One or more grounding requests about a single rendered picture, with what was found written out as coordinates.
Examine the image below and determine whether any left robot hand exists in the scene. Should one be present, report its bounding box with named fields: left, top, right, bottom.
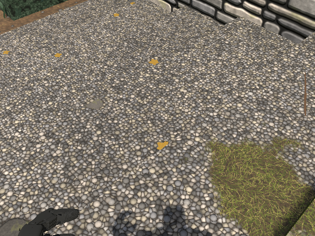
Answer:
left=18, top=207, right=79, bottom=236

